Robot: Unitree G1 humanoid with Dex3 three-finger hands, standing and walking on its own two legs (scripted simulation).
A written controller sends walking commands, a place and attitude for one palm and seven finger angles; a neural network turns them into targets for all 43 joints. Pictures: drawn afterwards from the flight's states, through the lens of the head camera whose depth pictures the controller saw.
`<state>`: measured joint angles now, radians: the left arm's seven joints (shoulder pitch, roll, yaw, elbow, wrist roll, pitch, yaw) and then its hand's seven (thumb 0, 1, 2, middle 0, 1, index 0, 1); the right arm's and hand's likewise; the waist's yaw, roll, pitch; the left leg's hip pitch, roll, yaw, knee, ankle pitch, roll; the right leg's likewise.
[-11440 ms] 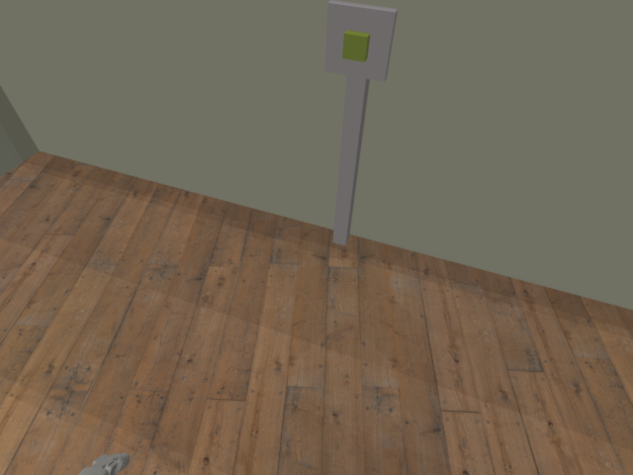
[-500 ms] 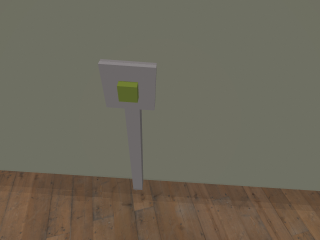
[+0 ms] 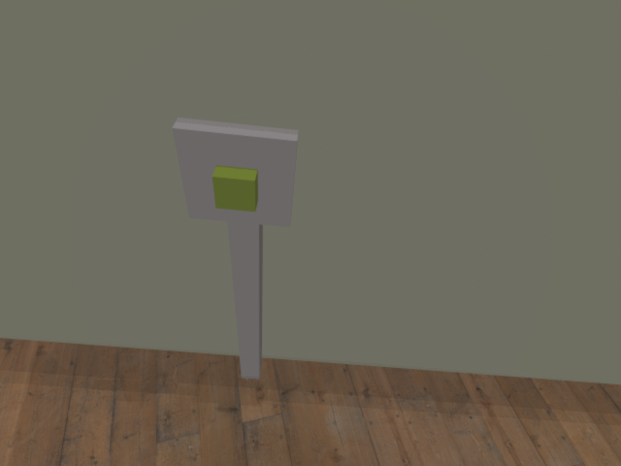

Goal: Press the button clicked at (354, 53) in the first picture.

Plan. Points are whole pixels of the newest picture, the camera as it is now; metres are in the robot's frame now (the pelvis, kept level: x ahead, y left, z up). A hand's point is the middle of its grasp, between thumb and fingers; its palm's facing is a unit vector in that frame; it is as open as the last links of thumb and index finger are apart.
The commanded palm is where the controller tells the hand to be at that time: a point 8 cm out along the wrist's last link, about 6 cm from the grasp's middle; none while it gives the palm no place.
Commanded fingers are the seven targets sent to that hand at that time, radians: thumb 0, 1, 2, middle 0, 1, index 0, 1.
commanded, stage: come to a stop and stand still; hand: left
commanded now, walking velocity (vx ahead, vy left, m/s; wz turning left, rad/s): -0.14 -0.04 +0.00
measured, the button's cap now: (236, 187) +0.50 +0.15 +0.08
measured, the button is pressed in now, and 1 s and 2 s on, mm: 0 0 0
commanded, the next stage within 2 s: look again from close up in 1.78 s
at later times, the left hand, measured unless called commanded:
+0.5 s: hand out of the picture +0.09 +0.15 -0.18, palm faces +0.10 -0.98 -0.17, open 7.3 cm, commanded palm none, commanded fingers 0.00 0.90 0.90 -0.20 -0.30 -0.20 -0.30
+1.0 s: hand out of the picture -0.03 +0.15 -0.17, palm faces +0.04 -0.99 -0.16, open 7.4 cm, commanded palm none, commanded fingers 0.00 0.90 0.90 -0.20 -0.30 -0.20 -0.30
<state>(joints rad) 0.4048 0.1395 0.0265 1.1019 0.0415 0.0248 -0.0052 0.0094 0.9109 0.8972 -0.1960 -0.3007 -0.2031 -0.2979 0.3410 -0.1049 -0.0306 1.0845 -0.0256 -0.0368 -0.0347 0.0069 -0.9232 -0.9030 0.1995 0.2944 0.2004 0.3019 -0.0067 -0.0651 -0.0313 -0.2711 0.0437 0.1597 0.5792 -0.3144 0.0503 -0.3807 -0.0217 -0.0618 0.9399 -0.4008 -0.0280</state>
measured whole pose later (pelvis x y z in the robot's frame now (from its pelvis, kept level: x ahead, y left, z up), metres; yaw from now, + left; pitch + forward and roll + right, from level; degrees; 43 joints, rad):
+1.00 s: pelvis -0.01 -0.01 +0.01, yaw +2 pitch +0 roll +0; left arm 0.31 0.14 0.02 1.11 0.02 0.04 0.01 0.01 0.91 0.90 -0.19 -0.30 -0.20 -0.30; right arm 0.39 -0.09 -0.01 1.14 -0.02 0.00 -0.04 0.00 -0.91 -0.90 0.20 0.29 0.20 0.30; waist -0.04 -0.01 0.00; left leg -0.20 -0.02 0.13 0.37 -0.18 0.07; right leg -0.27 -0.05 -0.03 0.61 -0.35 0.02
